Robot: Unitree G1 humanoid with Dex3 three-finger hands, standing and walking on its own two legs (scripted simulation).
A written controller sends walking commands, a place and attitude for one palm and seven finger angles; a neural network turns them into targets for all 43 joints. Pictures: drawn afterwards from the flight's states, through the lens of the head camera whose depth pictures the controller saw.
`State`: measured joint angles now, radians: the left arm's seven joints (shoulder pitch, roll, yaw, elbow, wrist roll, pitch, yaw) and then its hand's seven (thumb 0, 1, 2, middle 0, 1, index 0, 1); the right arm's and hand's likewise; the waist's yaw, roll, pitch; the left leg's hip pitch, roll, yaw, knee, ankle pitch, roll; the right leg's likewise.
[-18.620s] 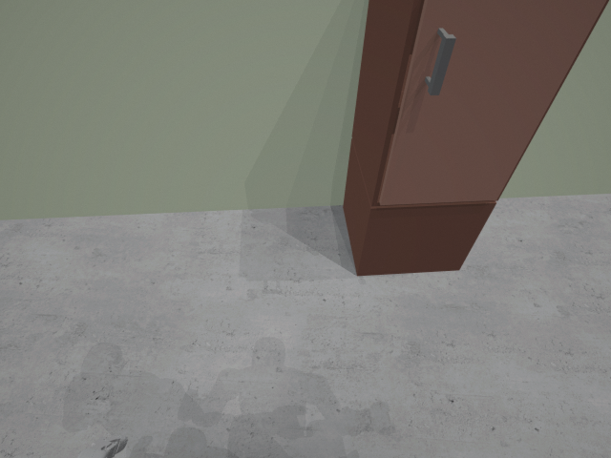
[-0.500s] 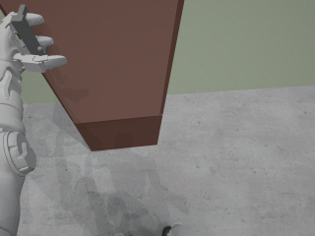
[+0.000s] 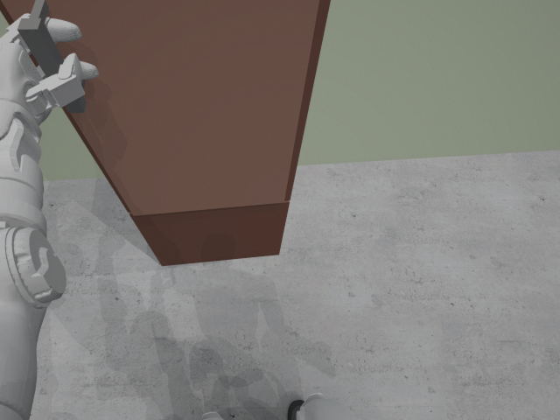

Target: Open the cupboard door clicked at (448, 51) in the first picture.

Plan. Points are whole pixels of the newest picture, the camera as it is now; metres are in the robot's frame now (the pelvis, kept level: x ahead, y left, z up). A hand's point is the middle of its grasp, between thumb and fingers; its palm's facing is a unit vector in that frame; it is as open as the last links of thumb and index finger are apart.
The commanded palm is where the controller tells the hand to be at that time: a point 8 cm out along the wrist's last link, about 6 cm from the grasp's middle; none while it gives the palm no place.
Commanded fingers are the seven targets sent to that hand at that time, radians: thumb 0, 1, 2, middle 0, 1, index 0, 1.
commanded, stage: pull the door open along its arc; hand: left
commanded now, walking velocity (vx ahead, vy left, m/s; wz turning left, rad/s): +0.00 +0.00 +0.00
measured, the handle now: (59, 60) +0.58 +0.23 +0.15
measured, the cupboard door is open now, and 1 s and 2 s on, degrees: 1 13 47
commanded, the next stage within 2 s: open thumb and fingers to let go in 1.68 s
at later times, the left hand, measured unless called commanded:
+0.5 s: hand (79, 121) +0.46 +0.19 +0.15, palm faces -0.03 -1.00 +0.01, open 5.7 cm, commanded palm +0.43 +0.24 +0.14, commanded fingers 0.00 0.90 0.90 -0.40 -1.35 -0.40 -1.35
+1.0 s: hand (96, 117) +0.47 +0.17 +0.15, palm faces +0.49 -0.87 -0.02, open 5.5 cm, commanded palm +0.42 +0.21 +0.14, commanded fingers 0.00 0.90 0.90 -0.40 -1.35 -0.40 -1.35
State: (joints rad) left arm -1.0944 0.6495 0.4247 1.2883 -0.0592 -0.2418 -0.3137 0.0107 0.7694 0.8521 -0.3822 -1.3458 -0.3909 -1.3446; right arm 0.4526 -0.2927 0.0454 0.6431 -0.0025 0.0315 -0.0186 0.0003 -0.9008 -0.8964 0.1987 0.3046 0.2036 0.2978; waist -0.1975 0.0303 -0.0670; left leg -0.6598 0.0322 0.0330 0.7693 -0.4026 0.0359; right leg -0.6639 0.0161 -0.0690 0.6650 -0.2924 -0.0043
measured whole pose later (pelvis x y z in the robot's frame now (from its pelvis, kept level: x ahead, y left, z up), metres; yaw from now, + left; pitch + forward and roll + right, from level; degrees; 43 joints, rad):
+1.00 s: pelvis -0.02 -0.02 +0.00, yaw +2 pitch +11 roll -1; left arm -0.93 0.28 0.37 1.05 0.02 -0.21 0.37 -0.02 0.76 0.84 -0.38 -1.35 -0.35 -1.35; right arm 0.36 -0.22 0.01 0.71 -0.04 -0.02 0.00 0.00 -0.90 -0.90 0.20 0.30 0.20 0.30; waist -0.10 0.03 -0.08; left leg -0.56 0.02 0.01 0.72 -0.35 0.01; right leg -0.58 0.00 -0.09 0.67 -0.28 -0.04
